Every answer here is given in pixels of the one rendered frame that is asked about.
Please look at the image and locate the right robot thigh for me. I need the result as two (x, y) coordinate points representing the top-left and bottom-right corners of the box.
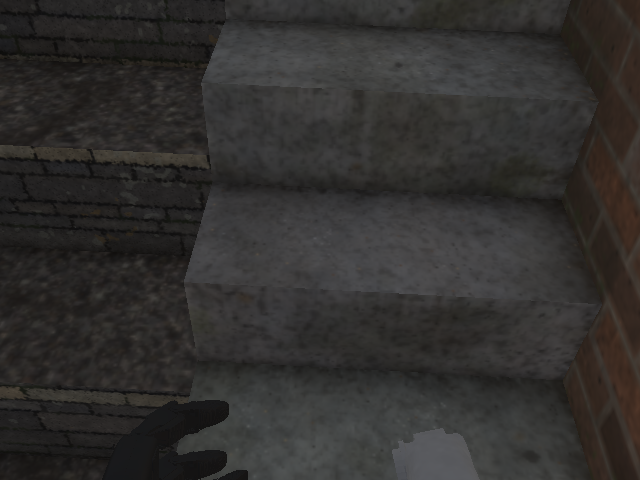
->
(392, 428), (480, 480)

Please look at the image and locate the robot right shin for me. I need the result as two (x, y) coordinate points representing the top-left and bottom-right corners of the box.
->
(451, 433), (473, 463)

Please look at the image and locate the robot left hand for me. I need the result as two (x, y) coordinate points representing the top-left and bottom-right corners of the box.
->
(102, 400), (248, 480)

